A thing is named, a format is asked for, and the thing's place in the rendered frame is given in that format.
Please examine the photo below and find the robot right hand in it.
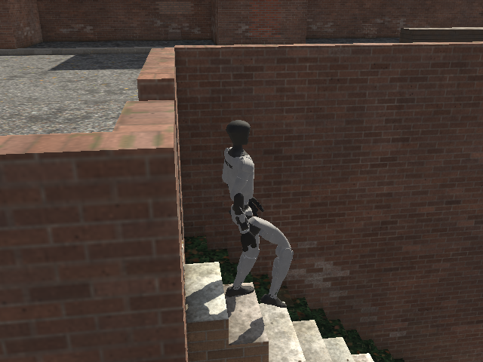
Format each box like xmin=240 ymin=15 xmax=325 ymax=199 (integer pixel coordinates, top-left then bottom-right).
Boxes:
xmin=241 ymin=231 xmax=257 ymax=252

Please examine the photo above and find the left robot thigh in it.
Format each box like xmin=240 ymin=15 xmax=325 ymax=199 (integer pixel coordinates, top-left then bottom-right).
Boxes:
xmin=229 ymin=210 xmax=260 ymax=258

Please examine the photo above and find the right robot thigh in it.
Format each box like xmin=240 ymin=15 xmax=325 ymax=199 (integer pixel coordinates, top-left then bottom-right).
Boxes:
xmin=247 ymin=216 xmax=291 ymax=258

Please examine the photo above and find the robot right upper arm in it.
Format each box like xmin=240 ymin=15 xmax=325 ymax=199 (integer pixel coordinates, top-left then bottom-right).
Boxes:
xmin=230 ymin=157 xmax=254 ymax=201

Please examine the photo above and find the right robot forearm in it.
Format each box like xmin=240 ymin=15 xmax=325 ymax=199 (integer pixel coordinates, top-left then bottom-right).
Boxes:
xmin=232 ymin=193 xmax=249 ymax=234

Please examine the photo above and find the robot left hand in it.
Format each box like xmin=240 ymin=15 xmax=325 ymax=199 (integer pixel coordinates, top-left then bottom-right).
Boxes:
xmin=248 ymin=197 xmax=264 ymax=217

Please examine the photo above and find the robot thigh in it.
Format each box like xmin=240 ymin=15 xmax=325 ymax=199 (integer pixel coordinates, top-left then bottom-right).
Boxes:
xmin=247 ymin=216 xmax=291 ymax=258
xmin=229 ymin=210 xmax=260 ymax=258

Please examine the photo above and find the robot left upper arm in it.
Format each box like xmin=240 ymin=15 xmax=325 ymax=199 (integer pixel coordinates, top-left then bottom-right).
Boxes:
xmin=222 ymin=147 xmax=232 ymax=184

